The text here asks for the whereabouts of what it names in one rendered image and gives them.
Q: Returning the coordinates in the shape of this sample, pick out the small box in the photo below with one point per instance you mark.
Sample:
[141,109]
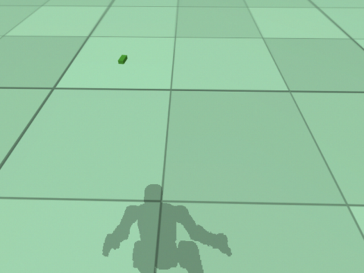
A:
[122,59]

